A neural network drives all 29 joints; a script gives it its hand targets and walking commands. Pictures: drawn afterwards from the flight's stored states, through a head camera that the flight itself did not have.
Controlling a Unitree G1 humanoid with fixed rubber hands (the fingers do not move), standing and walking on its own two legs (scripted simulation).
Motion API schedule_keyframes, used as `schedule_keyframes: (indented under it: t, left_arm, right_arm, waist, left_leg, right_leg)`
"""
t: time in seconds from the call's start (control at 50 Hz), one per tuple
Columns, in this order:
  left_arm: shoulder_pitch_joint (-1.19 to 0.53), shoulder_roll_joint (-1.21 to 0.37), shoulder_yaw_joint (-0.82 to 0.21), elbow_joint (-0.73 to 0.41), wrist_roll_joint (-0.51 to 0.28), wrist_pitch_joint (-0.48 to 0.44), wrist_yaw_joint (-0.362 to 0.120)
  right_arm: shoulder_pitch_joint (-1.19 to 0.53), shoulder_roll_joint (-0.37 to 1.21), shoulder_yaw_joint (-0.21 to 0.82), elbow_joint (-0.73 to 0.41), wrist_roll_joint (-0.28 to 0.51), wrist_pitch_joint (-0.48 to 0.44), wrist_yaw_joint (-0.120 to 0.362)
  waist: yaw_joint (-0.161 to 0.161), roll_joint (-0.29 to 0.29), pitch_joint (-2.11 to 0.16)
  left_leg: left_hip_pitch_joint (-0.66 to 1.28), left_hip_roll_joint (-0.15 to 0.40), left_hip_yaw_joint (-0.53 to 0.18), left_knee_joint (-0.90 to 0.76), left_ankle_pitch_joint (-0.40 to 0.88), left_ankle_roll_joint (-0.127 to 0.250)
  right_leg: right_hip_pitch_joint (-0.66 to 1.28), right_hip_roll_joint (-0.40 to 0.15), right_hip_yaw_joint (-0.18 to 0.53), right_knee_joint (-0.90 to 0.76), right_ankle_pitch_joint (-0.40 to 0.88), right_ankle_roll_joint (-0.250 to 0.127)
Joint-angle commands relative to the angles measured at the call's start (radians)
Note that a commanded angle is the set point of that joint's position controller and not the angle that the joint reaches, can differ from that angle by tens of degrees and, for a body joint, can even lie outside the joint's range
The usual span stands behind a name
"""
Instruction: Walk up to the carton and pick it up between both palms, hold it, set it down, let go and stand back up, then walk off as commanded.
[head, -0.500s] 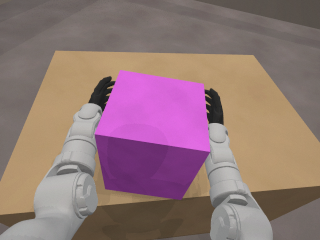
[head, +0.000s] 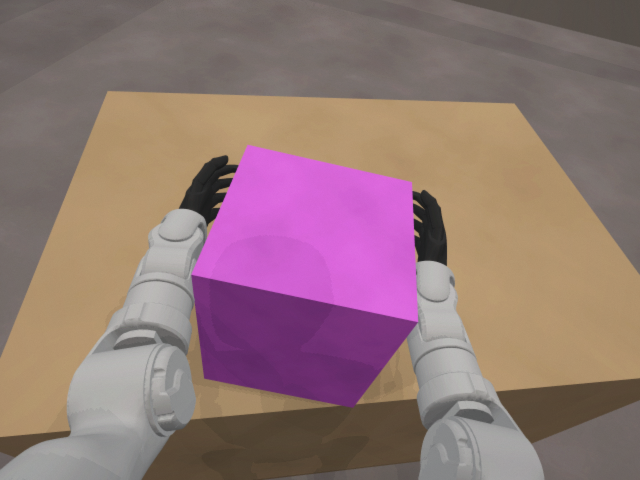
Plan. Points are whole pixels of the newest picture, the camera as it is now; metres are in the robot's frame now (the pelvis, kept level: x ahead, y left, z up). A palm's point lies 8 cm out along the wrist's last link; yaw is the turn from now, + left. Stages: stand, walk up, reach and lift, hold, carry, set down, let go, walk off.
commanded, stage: set down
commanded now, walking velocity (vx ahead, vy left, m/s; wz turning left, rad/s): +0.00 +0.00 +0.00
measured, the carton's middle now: (303, 284) +0.35 -0.01 +0.03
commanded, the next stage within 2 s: none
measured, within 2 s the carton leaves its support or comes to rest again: rests again in 0.60 s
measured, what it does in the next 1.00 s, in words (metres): stands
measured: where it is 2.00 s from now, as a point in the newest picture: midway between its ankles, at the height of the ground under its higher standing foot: outside the picture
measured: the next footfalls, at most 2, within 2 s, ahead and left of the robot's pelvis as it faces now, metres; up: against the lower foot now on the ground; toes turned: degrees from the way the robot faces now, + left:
none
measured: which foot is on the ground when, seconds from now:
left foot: down 0.00-1.00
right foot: down 0.00-1.00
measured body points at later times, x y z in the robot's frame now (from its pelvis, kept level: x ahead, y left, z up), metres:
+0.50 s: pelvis +0.00 +0.00 +0.00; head +0.04 +0.03 +0.45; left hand +0.45 +0.13 +0.07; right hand +0.37 -0.17 +0.07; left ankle -0.02 +0.10 -0.75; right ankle -0.04 -0.16 -0.75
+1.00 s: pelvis +0.00 +0.00 +0.00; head +0.04 +0.04 +0.45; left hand +0.45 +0.13 +0.06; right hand +0.37 -0.16 +0.07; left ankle -0.02 +0.10 -0.75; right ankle -0.04 -0.16 -0.75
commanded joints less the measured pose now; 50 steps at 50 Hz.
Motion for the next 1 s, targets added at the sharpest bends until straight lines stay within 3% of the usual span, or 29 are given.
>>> schedule_keyframes:
  t: [0.0,0.04,0.06,0.08,0.1,0.12,0.16,0.18,0.24,0.28,0.3,0.32,0.34,0.38,0.4,0.46,0.5,0.52,0.54,0.56,0.6,0.64,0.68,0.82,0.84,0.96,0.98]
  left_arm:
    - [-0.586,-0.521,-0.213,-0.033,-0.024,-0.067,-0.125]
    - [-0.571,-0.510,-0.186,0.008,0.004,-0.067,-0.127]
    - [-0.574,-0.516,-0.213,-0.013,-0.016,-0.082,-0.125]
    - [-0.594,-0.507,-0.198,-0.017,-0.006,-0.093,-0.121]
    - [-0.571,-0.503,-0.186,-0.007,-0.007,-0.096,-0.120]
    - [-0.563,-0.510,-0.198,0.009,-0.003,-0.096,-0.121]
    - [-0.588,-0.514,-0.199,0.001,0.002,-0.106,-0.115]
    - [-0.545,-0.511,-0.177,0.032,0.014,-0.097,-0.115]
    - [-0.552,-0.521,-0.181,0.030,0.017,-0.102,-0.119]
    - [-0.531,-0.521,-0.161,0.051,0.024,-0.097,-0.124]
    - [-0.538,-0.525,-0.164,0.034,0.033,-0.103,-0.123]
    - [-0.552,-0.526,-0.162,0.040,0.031,-0.103,-0.120]
    - [-0.510,-0.506,-0.129,0.057,0.045,-0.102,-0.120]
    - [-0.521,-0.511,-0.148,0.069,0.037,-0.104,-0.123]
    - [-0.524,-0.498,-0.133,0.074,0.049,-0.105,-0.124]
    - [-0.520,-0.502,-0.118,0.083,0.065,-0.100,-0.134]
    - [-0.494,-0.510,-0.126,0.080,0.061,-0.100,-0.138]
    - [-0.485,-0.504,-0.086,0.097,0.086,-0.096,-0.139]
    - [-0.501,-0.496,-0.099,0.083,0.077,-0.099,-0.142]
    - [-0.494,-0.514,-0.108,0.078,0.075,-0.100,-0.136]
    - [-0.503,-0.490,-0.103,0.076,0.077,-0.106,-0.137]
    - [-0.474,-0.500,-0.110,0.079,0.088,-0.098,-0.138]
    - [-0.477,-0.513,-0.102,0.073,0.093,-0.104,-0.137]
    - [-0.468,-0.515,-0.095,0.079,0.103,-0.105,-0.137]
    - [-0.425,-0.527,-0.092,0.076,0.115,-0.098,-0.138]
    - [-0.434,-0.495,-0.056,0.091,0.132,-0.104,-0.150]
    - [-0.435,-0.493,-0.068,0.082,0.130,-0.102,-0.147]
  right_arm:
    - [-0.647,0.565,0.296,-0.063,-0.031,-0.120,0.060]
    - [-0.637,0.571,0.277,-0.037,-0.041,-0.125,0.060]
    - [-0.623,0.571,0.291,-0.059,-0.045,-0.139,0.057]
    - [-0.625,0.584,0.295,-0.032,-0.050,-0.139,0.060]
    - [-0.644,0.562,0.299,-0.049,-0.051,-0.150,0.061]
    - [-0.631,0.574,0.297,-0.028,-0.049,-0.155,0.058]
    - [-0.622,0.570,0.268,0.022,-0.053,-0.162,0.063]
    - [-0.599,0.568,0.274,0.009,-0.052,-0.160,0.063]
    - [-0.590,0.561,0.266,0.023,-0.065,-0.174,0.058]
    - [-0.581,0.556,0.251,0.028,-0.069,-0.174,0.058]
    - [-0.566,0.558,0.251,0.054,-0.067,-0.175,0.060]
    - [-0.582,0.549,0.240,0.052,-0.066,-0.182,0.064]
    - [-0.577,0.543,0.245,0.040,-0.066,-0.177,0.066]
    - [-0.578,0.544,0.232,0.037,-0.073,-0.177,0.068]
    - [-0.559,0.551,0.243,0.045,-0.073,-0.177,0.066]
    - [-0.534,0.553,0.210,0.084,-0.097,-0.165,0.066]
    - [-0.511,0.549,0.213,0.082,-0.104,-0.168,0.067]
    - [-0.514,0.558,0.212,0.086,-0.104,-0.169,0.067]
    - [-0.517,0.551,0.210,0.085,-0.099,-0.167,0.066]
    - [-0.521,0.551,0.225,0.070,-0.099,-0.180,0.065]
    - [-0.500,0.544,0.204,0.094,-0.107,-0.171,0.067]
    - [-0.483,0.545,0.190,0.096,-0.106,-0.179,0.066]
    - [-0.509,0.546,0.201,0.094,-0.103,-0.184,0.067]
    - [-0.452,0.528,0.164,0.121,-0.126,-0.184,0.069]
    - [-0.419,0.529,0.156,0.167,-0.116,-0.184,0.069]
    - [-0.391,0.533,0.168,0.158,-0.135,-0.180,0.062]
    - [-0.404,0.527,0.140,0.154,-0.131,-0.185,0.066]
  waist:
    - [-0.035,0.055,-0.558]
    - [-0.020,0.058,-0.530]
    - [-0.034,0.039,-0.569]
    - [-0.007,0.045,-0.576]
    - [-0.003,0.028,-0.564]
    - [-0.021,0.039,-0.561]
    - [-0.016,0.060,-0.542]
    - [-0.010,0.040,-0.509]
    - [-0.015,0.053,-0.514]
    - [-0.010,0.023,-0.481]
    - [-0.015,0.049,-0.484]
    - [-0.010,0.055,-0.487]
    - [0.019,0.026,-0.460]
    - [-0.004,0.045,-0.425]
    - [0.015,0.036,-0.435]
    - [0.001,0.015,-0.368]
    - [-0.005,0.023,-0.369]
    - [0.023,0.014,-0.347]
    - [0.008,0.020,-0.353]
    - [0.011,0.023,-0.387]
    - [0.011,0.028,-0.361]
    - [-0.004,0.040,-0.350]
    - [0.023,0.044,-0.361]
    - [0.003,0.050,-0.299]
    - [-0.002,0.059,-0.265]
    - [0.024,0.030,-0.245]
    - [0.001,0.051,-0.248]
  left_leg:
    - [-0.072,-0.059,0.063,-0.018,0.311,-0.026]
    - [-0.100,-0.058,0.062,-0.038,0.256,-0.022]
    - [-0.079,-0.055,0.053,-0.030,0.283,-0.024]
    - [-0.089,-0.057,0.063,-0.029,0.286,-0.019]
    - [-0.081,-0.056,0.063,-0.021,0.308,-0.020]
    - [-0.089,-0.054,0.058,-0.024,0.306,-0.024]
    - [-0.078,-0.053,0.058,-0.024,0.287,-0.024]
    - [-0.082,-0.053,0.058,-0.025,0.282,-0.019]
    - [-0.073,-0.050,0.060,-0.021,0.305,-0.023]
    - [-0.079,-0.049,0.062,-0.036,0.263,-0.015]
    - [-0.073,-0.050,0.063,-0.034,0.274,-0.019]
    - [-0.072,-0.049,0.065,-0.023,0.283,-0.023]
    - [-0.066,-0.048,0.067,-0.026,0.289,-0.018]
    - [-0.071,-0.048,0.068,-0.039,0.261,-0.022]
    - [-0.090,-0.048,0.070,-0.043,0.246,-0.011]
    - [-0.111,-0.049,0.062,-0.066,0.187,-0.002]
    - [-0.089,-0.043,0.066,-0.065,0.222,-0.008]
    - [-0.091,-0.051,0.074,-0.063,0.214,0.000]
    - [-0.096,-0.050,0.073,-0.065,0.197,0.001]
    - [-0.094,-0.049,0.072,-0.056,0.224,-0.005]
    - [-0.095,-0.045,0.071,-0.070,0.188,-0.004]
    - [-0.089,-0.047,0.067,-0.049,0.224,-0.007]
    - [-0.084,-0.043,0.070,-0.044,0.249,-0.013]
    - [-0.068,-0.038,0.066,-0.050,0.225,-0.015]
    - [-0.037,-0.040,0.063,-0.036,0.272,-0.024]
    - [-0.083,-0.043,0.066,-0.044,0.220,-0.006]
    - [-0.091,-0.040,0.063,-0.042,0.213,-0.010]
  right_leg:
    - [0.251,0.036,-0.070,0.153,0.663,0.038]
    - [0.246,0.032,-0.068,0.139,0.621,0.034]
    - [0.251,0.038,-0.073,0.140,0.654,0.039]
    - [0.245,0.033,-0.064,0.144,0.646,0.040]
    - [0.243,0.037,-0.069,0.150,0.676,0.039]
    - [0.242,0.037,-0.073,0.145,0.683,0.038]
    - [0.211,0.037,-0.072,0.129,0.606,0.031]
    - [0.215,0.037,-0.070,0.133,0.621,0.032]
    - [0.215,0.036,-0.073,0.132,0.615,0.034]
    - [0.205,0.039,-0.078,0.111,0.574,0.034]
    - [0.201,0.034,-0.074,0.115,0.581,0.032]
    - [0.192,0.037,-0.080,0.117,0.548,0.028]
    - [0.195,0.042,-0.076,0.111,0.555,0.032]
    - [0.187,0.038,-0.080,0.103,0.529,0.027]
    - [0.196,0.034,-0.071,0.106,0.537,0.031]
    - [0.191,0.025,-0.069,0.096,0.502,0.034]
    - [0.186,0.035,-0.081,0.099,0.519,0.037]
    - [0.207,0.029,-0.071,0.096,0.522,0.040]
    - [0.198,0.024,-0.067,0.096,0.515,0.047]
    - [0.201,0.033,-0.076,0.108,0.540,0.044]
    - [0.177,0.032,-0.074,0.087,0.469,0.034]
    - [0.169,0.032,-0.075,0.094,0.500,0.039]
    - [0.156,0.038,-0.075,0.095,0.474,0.029]
    - [0.112,0.044,-0.089,0.071,0.379,0.023]
    - [0.097,0.044,-0.088,0.065,0.386,0.025]
    - [0.112,0.034,-0.077,0.064,0.373,0.027]
    - [0.102,0.035,-0.083,0.062,0.362,0.024]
